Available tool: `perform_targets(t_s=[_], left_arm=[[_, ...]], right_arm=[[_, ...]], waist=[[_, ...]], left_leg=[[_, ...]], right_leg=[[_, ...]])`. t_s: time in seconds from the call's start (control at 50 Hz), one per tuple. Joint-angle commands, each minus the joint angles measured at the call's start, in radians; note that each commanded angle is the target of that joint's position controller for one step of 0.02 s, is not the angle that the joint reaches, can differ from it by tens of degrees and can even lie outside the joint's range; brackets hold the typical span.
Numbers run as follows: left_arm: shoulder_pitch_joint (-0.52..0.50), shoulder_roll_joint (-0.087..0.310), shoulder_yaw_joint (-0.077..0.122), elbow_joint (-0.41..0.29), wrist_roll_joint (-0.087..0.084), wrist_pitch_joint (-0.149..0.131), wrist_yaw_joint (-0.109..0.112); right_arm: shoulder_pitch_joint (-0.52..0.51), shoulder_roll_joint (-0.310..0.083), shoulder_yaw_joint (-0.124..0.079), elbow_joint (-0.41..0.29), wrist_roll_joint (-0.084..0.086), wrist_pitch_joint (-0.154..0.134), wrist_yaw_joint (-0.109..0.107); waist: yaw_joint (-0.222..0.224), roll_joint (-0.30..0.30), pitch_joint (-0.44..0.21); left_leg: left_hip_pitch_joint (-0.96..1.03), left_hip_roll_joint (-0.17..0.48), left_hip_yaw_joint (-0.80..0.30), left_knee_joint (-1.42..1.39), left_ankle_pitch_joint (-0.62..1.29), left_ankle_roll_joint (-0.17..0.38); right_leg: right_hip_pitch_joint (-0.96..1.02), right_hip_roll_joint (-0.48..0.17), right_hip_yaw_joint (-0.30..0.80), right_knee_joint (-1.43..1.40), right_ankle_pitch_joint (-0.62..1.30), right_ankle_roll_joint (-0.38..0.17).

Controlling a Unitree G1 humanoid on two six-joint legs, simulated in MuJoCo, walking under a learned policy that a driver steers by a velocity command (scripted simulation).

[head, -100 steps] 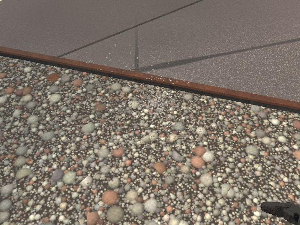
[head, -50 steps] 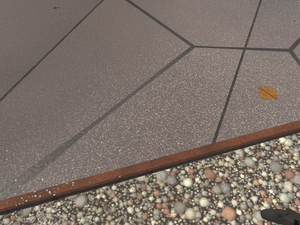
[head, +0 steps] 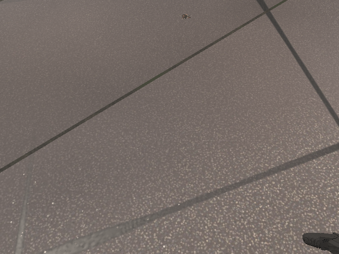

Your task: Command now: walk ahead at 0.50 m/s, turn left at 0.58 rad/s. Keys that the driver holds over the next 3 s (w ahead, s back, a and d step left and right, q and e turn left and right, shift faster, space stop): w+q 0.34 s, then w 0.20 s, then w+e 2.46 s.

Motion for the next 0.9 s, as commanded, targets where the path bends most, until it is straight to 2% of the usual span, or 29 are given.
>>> perform_targets(t_s=[0.02, 0.04, 0.06, 0.08, 0.12, 0.16, 0.22, 0.28, 0.32, 0.34, 0.36, 0.38, 0.4, 0.42, 0.44, 0.46, 0.48, 0.52, 0.54, 0.6, 0.68, 0.72, 0.74, 0.76, 0.78, 0.8, 0.82, 0.86, 0.9], left_arm=[[-0.126, 0.121, 0.010, -0.166, -0.022, -0.069, -0.008], [-0.116, 0.109, 0.005, -0.157, -0.006, -0.074, -0.005], [-0.117, 0.110, 0.009, -0.151, 0.012, -0.073, -0.001], [-0.114, 0.116, 0.014, -0.150, 0.017, -0.063, -0.003], [-0.085, 0.086, 0.009, -0.148, 0.023, -0.043, -0.007], [-0.122, 0.053, -0.004, -0.171, 0.032, -0.030, -0.006], [-0.267, -0.013, -0.037, -0.219, 0.034, -0.034, -0.014], [-0.276, 0.061, -0.012, -0.226, 0.003, -0.045, -0.022], [-0.219, 0.100, 0.011, -0.220, -0.001, -0.050, -0.020], [-0.135, 0.124, 0.030, -0.199, 0.005, -0.051, -0.017], [-0.002, 0.156, 0.047, -0.179, 0.016, -0.054, -0.009], [0.112, 0.258, 0.072, -0.158, 0.045, -0.043, -0.007], [0.130, 0.209, 0.059, -0.160, 0.049, -0.046, -0.013], [0.051, 0.131, 0.035, -0.165, 0.026, -0.046, -0.008], [0.014, 0.099, 0.027, -0.160, 0.015, -0.037, -0.002], [-0.016, 0.082, 0.022, -0.144, 0.016, -0.034, -0.002], [-0.041, 0.069, 0.017, -0.138, 0.023, -0.037, -0.004], [-0.070, 0.049, 0.013, -0.130, 0.019, -0.042, -0.006], [-0.074, 0.061, 0.016, -0.124, 0.010, -0.042, -0.005], [-0.090, 0.120, 0.031, -0.116, -0.005, -0.037, -0.011], [-0.031, 0.162, 0.042, -0.092, -0.027, -0.020, -0.019], [-0.016, 0.139, 0.033, -0.082, -0.026, -0.009, -0.020], [-0.018, 0.100, 0.020, -0.080, -0.018, -0.006, -0.021], [-0.035, 0.022, -0.005, -0.095, -0.002, -0.008, -0.024], [0.004, -0.034, -0.024, -0.140, -0.006, -0.024, -0.018], [0.000, 0.057, 0.001, -0.138, -0.025, -0.027, -0.009], [-0.024, 0.102, 0.017, -0.138, -0.032, -0.026, -0.009], [-0.038, 0.086, 0.022, -0.125, -0.019, -0.016, -0.008], [-0.048, 0.057, 0.022, -0.127, -0.017, -0.001, -0.013]], right_arm=[[0.323, -0.192, -0.063, 0.015, -0.015, -0.019, -0.016], [0.271, -0.160, -0.054, 0.015, -0.007, -0.026, -0.020], [0.207, -0.139, -0.046, 0.002, -0.012, -0.027, -0.026], [0.174, -0.128, -0.038, -0.013, -0.022, -0.030, -0.030], [0.160, -0.135, -0.037, -0.013, -0.024, -0.034, -0.040], [0.175, -0.140, -0.039, -0.002, -0.016, -0.031, -0.050], [0.210, -0.150, -0.041, 0.006, -0.010, -0.017, -0.061], [0.262, -0.168, -0.044, 0.019, -0.003, -0.026, -0.056], [0.256, -0.156, -0.039, 0.022, 0.005, -0.026, -0.055], [0.243, -0.136, -0.032, 0.015, -0.001, -0.025, -0.056], [0.233, -0.085, -0.016, 0.003, -0.013, -0.028, -0.059], [0.326, -0.007, 0.005, -0.039, 0.008, -0.032, -0.064], [0.364, -0.029, 0.007, -0.028, 0.017, -0.040, -0.055], [0.352, -0.098, -0.017, -0.001, 0.027, -0.038, -0.041], [0.277, -0.107, -0.017, -0.010, 0.015, -0.032, -0.037], [0.218, -0.098, -0.016, -0.028, -0.004, -0.033, -0.035], [0.205, -0.085, -0.017, -0.031, -0.007, -0.032, -0.034], [0.235, -0.053, -0.011, -0.014, 0.007, -0.024, -0.027], [0.223, -0.031, 0.001, -0.020, 0.008, -0.021, -0.027], [0.153, -0.004, 0.020, -0.022, -0.019, -0.046, -0.019], [0.094, -0.047, 0.006, -0.025, -0.003, -0.066, -0.010], [0.150, -0.064, -0.010, -0.001, -0.007, -0.066, -0.015], [0.227, -0.084, -0.024, 0.022, -0.004, -0.065, -0.023], [0.349, -0.150, -0.046, 0.035, -0.016, -0.068, -0.037], [0.404, -0.256, -0.065, 0.030, -0.039, -0.060, -0.041], [0.400, -0.212, -0.057, 0.042, -0.033, -0.069, -0.037], [0.352, -0.149, -0.037, 0.042, -0.019, -0.081, -0.035], [0.252, -0.073, -0.013, 0.042, -0.022, -0.092, -0.030], [0.215, -0.055, -0.011, 0.055, -0.031, -0.102, -0.033]], waist=[[-0.170, 0.066, -0.282], [-0.123, 0.038, -0.198], [-0.088, 0.040, -0.156], [-0.063, 0.063, -0.114], [-0.026, 0.064, -0.099], [-0.027, 0.060, -0.073], [-0.074, 0.076, -0.043], [-0.076, 0.122, -0.063], [-0.026, 0.152, -0.076], [0.023, 0.157, -0.110], [0.088, 0.135, -0.199], [0.065, -0.196, -0.361], [0.055, -0.352, -0.397], [0.031, -0.233, -0.254], [0.026, -0.150, -0.159], [0.008, -0.091, -0.092], [-0.022, -0.093, -0.064], [-0.055, -0.120, -0.057], [-0.059, -0.124, -0.051], [-0.051, -0.096, -0.061], [-0.033, -0.089, -0.069], [-0.069, -0.078, -0.085], [-0.109, -0.072, -0.103], [-0.168, 0.056, -0.161], [-0.154, 0.306, -0.220], [-0.161, 0.250, -0.190], [-0.140, 0.204, -0.114], [-0.096, 0.153, -0.056], [-0.070, 0.132, -0.034]], left_leg=[[0.747, 0.358, -0.603, -0.260, 0.074, 0.290], [0.611, 0.293, -0.490, -0.271, 0.068, 0.243], [0.491, 0.258, -0.449, -0.302, 0.048, 0.220], [0.393, 0.242, -0.429, -0.335, 0.100, 0.219], [0.289, 0.229, -0.385, -0.366, 0.204, 0.230], [0.236, 0.202, -0.339, -0.374, 0.195, 0.216], [0.137, 0.136, -0.276, -0.386, 0.095, 0.164], [0.181, 0.185, -0.343, -0.362, 0.064, 0.150], [0.213, 0.204, -0.388, -0.312, 0.062, 0.110], [0.202, 0.172, -0.376, -0.227, 0.153, 0.079], [0.145, 0.108, -0.310, -0.030, 0.206, 0.031], [-0.141, -0.038, -0.177, 0.394, -0.061, -0.054], [-0.271, -0.057, -0.236, 0.638, -0.414, -0.071], [-0.342, -0.003, -0.246, 0.779, -0.359, -0.068], [-0.345, 0.037, -0.184, 0.802, -0.302, -0.062], [-0.324, 0.066, -0.167, 0.751, -0.264, -0.051], [-0.268, 0.094, -0.172, 0.694, -0.239, -0.045], [-0.189, 0.103, -0.161, 0.622, -0.213, -0.045], [-0.172, 0.101, -0.130, 0.509, -0.243, -0.049], [-0.001, 0.094, -0.071, 0.228, -0.140, -0.055], [0.098, 0.059, -0.055, -0.001, -0.001, -0.073], [0.246, 0.034, -0.032, -0.070, 0.014, -0.066], [0.357, 0.049, -0.048, -0.090, -0.012, -0.054], [0.506, 0.218, -0.246, -0.178, -0.129, -0.006], [0.657, 0.432, -0.619, -0.309, -0.384, 0.113], [0.603, 0.443, -0.756, -0.372, -0.593, 0.164], [0.555, 0.417, -0.664, -0.372, -0.575, 0.140], [0.454, 0.338, -0.443, -0.393, -0.324, 0.098], [0.389, 0.300, -0.290, -0.427, -0.113, 0.072]], right_leg=[[-0.688, 0.040, 0.158, 0.425, -0.008, -0.002], [-0.650, -0.004, 0.154, 0.332, 0.058, -0.002], [-0.596, -0.022, 0.154, 0.262, 0.097, 0.005], [-0.545, -0.024, 0.151, 0.237, 0.118, 0.016], [-0.511, -0.006, 0.126, 0.241, 0.134, 0.043], [-0.539, -0.002, 0.114, 0.171, 0.182, 0.064], [-0.419, 0.051, 0.074, -0.120, 0.312, 0.059], [-0.323, 0.095, 0.078, -0.232, 0.357, 0.038], [-0.213, 0.116, 0.082, -0.330, 0.351, 0.015], [-0.090, 0.135, 0.066, -0.367, 0.345, -0.006], [0.103, 0.071, 0.121, -0.383, 0.334, -0.049], [0.397, -0.185, 0.600, -0.526, -0.021, -0.212], [0.399, -0.278, 0.999, -0.730, -0.304, -0.300], [0.287, -0.286, 0.915, -0.737, -0.404, -0.285], [0.167, -0.255, 0.755, -0.717, -0.298, -0.260], [0.057, -0.209, 0.622, -0.716, -0.163, -0.243], [-0.026, -0.165, 0.521, -0.731, -0.060, -0.220], [-0.092, -0.124, 0.396, -0.770, 0.053, -0.215], [-0.103, -0.117, 0.336, -0.795, 0.101, -0.226], [-0.165, -0.085, 0.237, -0.813, 0.264, -0.246], [-0.112, -0.113, 0.260, -0.767, 0.256, -0.238], [-0.155, -0.090, 0.268, -0.691, 0.185, -0.201], [-0.206, -0.055, 0.254, -0.605, 0.155, -0.169], [-0.316, 0.038, 0.173, -0.316, 0.097, -0.108], [-0.574, 0.128, 0.099, 0.001, -0.078, -0.060], [-0.670, 0.099, 0.184, 0.191, -0.085, -0.065], [-0.718, 0.068, 0.213, 0.247, -0.005, -0.076], [-0.678, 0.028, 0.215, 0.216, 0.144, -0.062], [-0.609, 0.007, 0.210, 0.171, 0.230, -0.046]])
Next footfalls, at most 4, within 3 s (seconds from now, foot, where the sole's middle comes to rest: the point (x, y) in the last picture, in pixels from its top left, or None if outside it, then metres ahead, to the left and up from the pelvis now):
0.36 right None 0.40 -0.12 -0.72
0.76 left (134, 237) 0.47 0.18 -0.72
1.26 right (195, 161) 0.80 -0.04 -0.72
1.74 left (168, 104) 1.12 0.09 -0.72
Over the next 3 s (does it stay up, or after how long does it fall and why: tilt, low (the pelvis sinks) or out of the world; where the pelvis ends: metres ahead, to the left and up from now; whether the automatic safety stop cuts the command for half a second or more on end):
stays up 1.45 -0.39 0.06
